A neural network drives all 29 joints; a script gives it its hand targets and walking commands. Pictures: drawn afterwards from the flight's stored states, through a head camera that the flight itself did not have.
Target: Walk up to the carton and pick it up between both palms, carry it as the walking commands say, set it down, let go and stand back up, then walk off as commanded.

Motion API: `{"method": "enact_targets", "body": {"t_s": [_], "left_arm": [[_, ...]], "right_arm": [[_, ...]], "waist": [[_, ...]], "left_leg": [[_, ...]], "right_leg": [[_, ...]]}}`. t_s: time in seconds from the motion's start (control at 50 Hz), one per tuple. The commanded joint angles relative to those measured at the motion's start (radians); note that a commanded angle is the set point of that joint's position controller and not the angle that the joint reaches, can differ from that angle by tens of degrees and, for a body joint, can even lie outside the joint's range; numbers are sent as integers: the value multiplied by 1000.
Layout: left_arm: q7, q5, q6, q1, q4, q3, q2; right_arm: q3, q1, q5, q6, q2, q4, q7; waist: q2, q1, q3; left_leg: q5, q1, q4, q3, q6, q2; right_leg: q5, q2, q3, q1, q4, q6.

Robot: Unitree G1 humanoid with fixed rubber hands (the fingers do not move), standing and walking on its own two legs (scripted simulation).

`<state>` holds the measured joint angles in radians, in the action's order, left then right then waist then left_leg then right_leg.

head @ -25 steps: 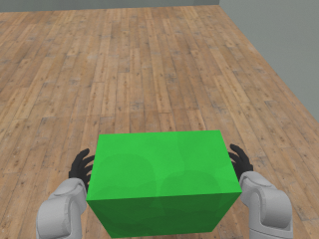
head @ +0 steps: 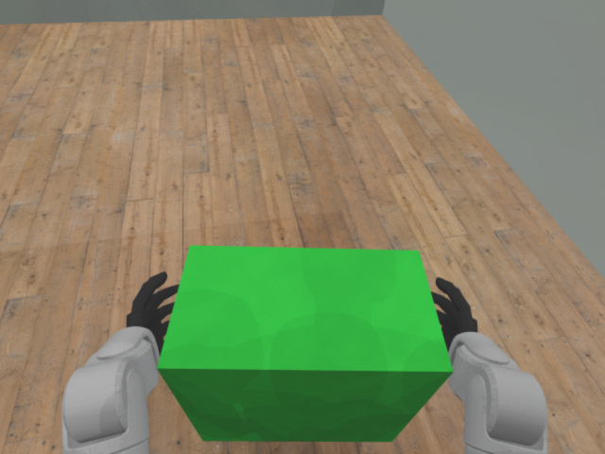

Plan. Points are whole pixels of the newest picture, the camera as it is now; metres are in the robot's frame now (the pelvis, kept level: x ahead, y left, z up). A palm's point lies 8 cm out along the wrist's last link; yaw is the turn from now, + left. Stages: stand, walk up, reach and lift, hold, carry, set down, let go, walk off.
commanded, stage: carry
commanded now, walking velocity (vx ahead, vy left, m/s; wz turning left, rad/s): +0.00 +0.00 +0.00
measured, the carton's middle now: (301, 354) +0.26 -0.01 -0.01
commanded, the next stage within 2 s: none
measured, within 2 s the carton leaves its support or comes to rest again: neither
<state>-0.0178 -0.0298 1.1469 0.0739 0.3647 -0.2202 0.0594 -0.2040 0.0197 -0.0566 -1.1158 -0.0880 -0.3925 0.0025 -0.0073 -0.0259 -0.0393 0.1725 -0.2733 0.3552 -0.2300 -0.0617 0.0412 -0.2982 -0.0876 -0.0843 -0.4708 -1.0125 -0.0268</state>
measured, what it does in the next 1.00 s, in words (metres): walks ahead: right foot, then left foot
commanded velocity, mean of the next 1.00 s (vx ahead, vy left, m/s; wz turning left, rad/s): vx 0.00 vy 0.00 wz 0.00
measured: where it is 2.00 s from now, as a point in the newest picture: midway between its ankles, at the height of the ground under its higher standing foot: outside the picture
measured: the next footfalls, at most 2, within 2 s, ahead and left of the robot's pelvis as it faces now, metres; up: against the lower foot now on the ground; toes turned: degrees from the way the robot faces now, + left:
right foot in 0.20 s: +0.28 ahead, -0.12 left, +0.00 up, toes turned -11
left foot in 0.38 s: +0.18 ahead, +0.10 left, +0.00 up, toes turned +12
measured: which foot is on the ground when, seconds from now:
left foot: down 0.00-0.20, up 0.22-0.36, down 0.38-1.00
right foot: up 0.00-0.18, down 0.20-1.00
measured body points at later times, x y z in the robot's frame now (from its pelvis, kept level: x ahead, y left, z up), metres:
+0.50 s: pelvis +0.22 -0.02 -0.01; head +0.23 -0.03 +0.44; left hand +0.46 +0.18 +0.06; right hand +0.49 -0.19 +0.06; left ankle +0.14 +0.09 -0.75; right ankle +0.23 -0.11 -0.75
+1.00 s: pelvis +0.25 +0.00 -0.01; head +0.25 +0.00 +0.44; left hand +0.51 +0.18 +0.06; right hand +0.51 -0.19 +0.06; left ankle +0.14 +0.09 -0.74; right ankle +0.24 -0.11 -0.75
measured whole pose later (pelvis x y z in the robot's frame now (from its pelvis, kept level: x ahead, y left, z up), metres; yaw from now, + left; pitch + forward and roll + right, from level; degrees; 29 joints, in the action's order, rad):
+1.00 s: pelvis +0.25 +0.00 -0.01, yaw +1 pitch +4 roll +0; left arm -0.01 -0.06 1.18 0.04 0.43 -0.21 0.09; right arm -0.19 0.07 -0.04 -1.18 -0.04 -0.40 0.03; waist 0.01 -0.03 -0.09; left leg 0.34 -0.14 0.51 -0.20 0.02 0.04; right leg -0.27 -0.09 -0.20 -0.28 -0.51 0.00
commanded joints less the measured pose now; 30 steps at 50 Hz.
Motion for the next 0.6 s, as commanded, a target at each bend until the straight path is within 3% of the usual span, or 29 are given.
{"method": "enact_targets", "body": {"t_s": [0.0,0.04,0.08,0.12,0.16,0.18,0.2,0.22,0.24,0.26,0.3,0.32,0.36,0.4,0.42,0.48,0.58], "left_arm": [[-151,281,-38,404,138,790,784],[-137,278,-45,392,178,805,779],[-129,278,-42,391,215,816,765],[-126,278,-35,374,233,821,747],[-127,271,-25,346,231,819,729],[-129,265,-17,340,221,811,710],[-132,256,-11,314,200,801,690],[-131,263,-10,298,187,803,680],[-132,269,-9,330,191,797,690],[-136,271,-8,350,192,795,703],[-147,280,-3,373,191,798,736],[-152,283,-4,382,191,801,743],[-159,290,-4,380,190,808,745],[-166,287,-2,379,191,816,745],[-169,292,2,396,194,829,745],[-165,322,17,419,201,847,724],[-168,328,38,399,188,830,717]], "right_arm": [[808,467,370,6,-716,-141,217],[815,467,375,11,-705,-164,221],[815,448,373,11,-696,-185,219],[813,426,367,5,-682,-197,216],[812,414,365,-4,-664,-195,213],[808,402,363,-9,-647,-180,211],[819,423,360,-18,-631,-189,211],[843,439,371,-29,-636,-216,208],[835,433,359,-36,-649,-168,208],[832,448,361,-37,-664,-166,210],[817,472,363,-38,-692,-153,213],[813,478,361,-36,-706,-152,213],[813,476,348,-32,-723,-151,211],[810,483,331,-31,-712,-146,204],[807,490,322,-31,-696,-144,200],[808,465,316,-41,-682,-149,189],[817,451,329,-60,-685,-162,181]], "waist": [[157,4,-312],[177,2,-315],[206,-9,-311],[203,-13,-306],[145,1,-298],[111,1,-325],[-33,9,-401],[-181,23,-464],[-156,19,-461],[-144,18,-433],[-140,14,-373],[-146,12,-374],[-117,10,-389],[-34,19,-359],[25,21,-337],[30,14,-336],[17,8,-350]], "left_leg": [[-699,364,-83,158,-30,238],[-835,376,-51,78,-23,205],[-851,384,-23,44,-16,190],[-753,357,34,25,0,174],[-613,250,173,-7,50,126],[-464,153,236,16,87,111],[-84,21,368,47,115,80],[332,-119,475,105,129,23],[428,-127,501,155,123,30],[430,-120,460,179,121,44],[373,-56,254,177,109,62],[297,0,157,152,103,50],[24,118,11,97,97,50],[-174,155,31,140,93,132],[-307,162,72,140,96,144],[-508,206,135,130,89,140],[-604,227,188,111,90,111]], "right_leg": [[58,10,-24,-67,193,-12],[105,43,-68,-23,335,-4],[178,65,-108,17,439,5],[287,73,-140,93,532,9],[500,72,-166,279,689,7],[676,-11,-89,418,675,17],[1065,-186,94,594,559,75],[1238,-299,229,735,542,192],[1146,-303,223,707,587,216],[1018,-290,197,661,632,216],[826,-239,118,559,668,171],[759,-206,75,531,657,148],[633,-154,3,466,626,90],[503,-110,-46,376,577,47],[505,-97,-42,364,552,42],[643,-88,-34,321,477,36],[749,-74,-44,327,454,29]]}}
